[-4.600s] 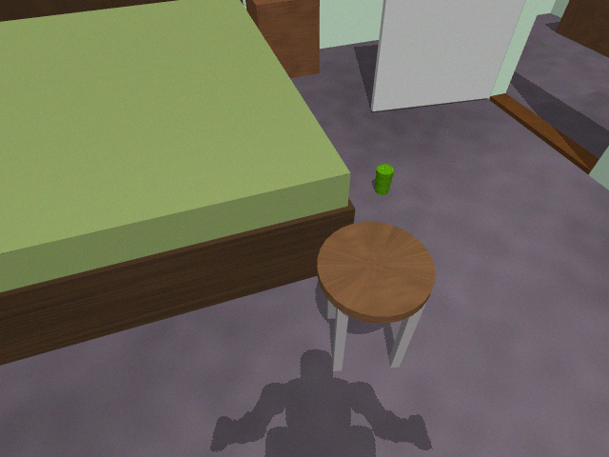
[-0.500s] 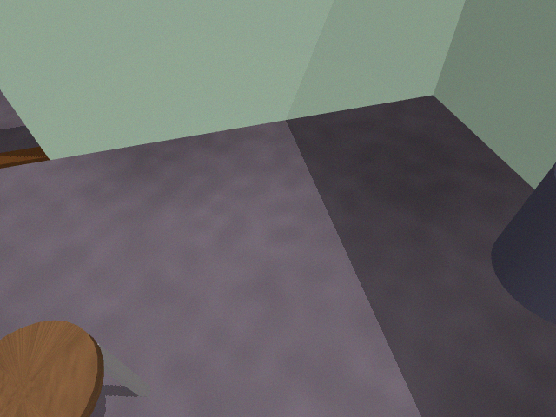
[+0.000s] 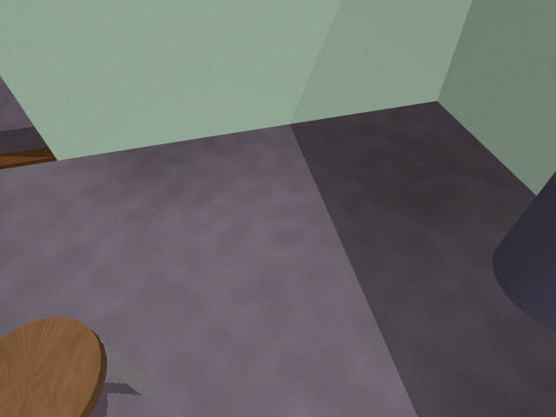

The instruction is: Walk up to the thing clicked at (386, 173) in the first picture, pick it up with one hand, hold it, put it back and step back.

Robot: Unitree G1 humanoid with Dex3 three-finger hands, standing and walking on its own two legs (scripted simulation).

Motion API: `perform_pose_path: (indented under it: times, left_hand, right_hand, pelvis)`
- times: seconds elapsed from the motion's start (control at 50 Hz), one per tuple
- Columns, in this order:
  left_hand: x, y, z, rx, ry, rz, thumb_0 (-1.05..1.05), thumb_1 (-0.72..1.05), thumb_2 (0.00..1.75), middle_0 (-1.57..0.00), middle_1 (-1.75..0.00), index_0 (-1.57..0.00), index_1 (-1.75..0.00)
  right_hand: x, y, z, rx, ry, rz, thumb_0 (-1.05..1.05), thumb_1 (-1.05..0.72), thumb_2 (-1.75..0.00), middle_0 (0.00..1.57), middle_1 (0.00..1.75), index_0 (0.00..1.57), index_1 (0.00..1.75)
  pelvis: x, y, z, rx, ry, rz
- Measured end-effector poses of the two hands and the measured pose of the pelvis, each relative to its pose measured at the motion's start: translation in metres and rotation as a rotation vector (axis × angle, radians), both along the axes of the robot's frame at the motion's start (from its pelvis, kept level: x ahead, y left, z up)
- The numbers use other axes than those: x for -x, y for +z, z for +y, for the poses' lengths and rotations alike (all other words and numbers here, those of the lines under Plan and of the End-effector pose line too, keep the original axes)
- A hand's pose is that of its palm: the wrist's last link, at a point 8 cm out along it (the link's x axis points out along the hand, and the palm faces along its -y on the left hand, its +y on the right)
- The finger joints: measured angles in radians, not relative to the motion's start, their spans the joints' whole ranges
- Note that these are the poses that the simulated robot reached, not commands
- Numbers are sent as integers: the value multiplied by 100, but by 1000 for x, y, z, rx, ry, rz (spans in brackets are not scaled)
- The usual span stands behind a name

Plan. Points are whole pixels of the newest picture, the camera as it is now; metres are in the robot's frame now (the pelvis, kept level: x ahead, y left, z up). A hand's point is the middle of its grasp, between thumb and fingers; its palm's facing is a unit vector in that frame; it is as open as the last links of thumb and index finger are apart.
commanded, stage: stand
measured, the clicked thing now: out of the picture +0.56 +1.36 -0.71
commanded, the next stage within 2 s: none
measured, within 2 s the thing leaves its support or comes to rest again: neither
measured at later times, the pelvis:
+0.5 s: pelvis +0.00 +0.01 +0.00, yaw +1 degrees
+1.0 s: pelvis +0.01 +0.01 +0.00, yaw +1 degrees
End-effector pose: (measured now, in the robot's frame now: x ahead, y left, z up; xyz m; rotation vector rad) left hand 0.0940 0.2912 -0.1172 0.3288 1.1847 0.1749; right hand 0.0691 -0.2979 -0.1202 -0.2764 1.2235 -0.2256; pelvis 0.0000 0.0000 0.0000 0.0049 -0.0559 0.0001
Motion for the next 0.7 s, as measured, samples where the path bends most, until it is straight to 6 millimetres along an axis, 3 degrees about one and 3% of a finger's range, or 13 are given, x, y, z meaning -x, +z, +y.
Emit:
perform_pose_path:
  times: [0.36, 0.7]
  left_hand:
    - [34, -4, 11, 0, 33, 67, 1, 91, 90, -21, -30, -20, -30]
    - [24, -4, 14, 0, 31, 39, 1, 91, 90, -21, -30, -20, -30]
  right_hand:
    - [16, -1, 5, 6, 13, 48, 0, -91, -90, 20, 30, 20, 30]
    - [-7, 1, 11, 5, 37, 6, 0, -91, -90, 20, 30, 20, 30]
  pelvis:
    - [3, 0, 6, 1, 10, 12]
    - [-3, 0, 9, 0, 19, 11]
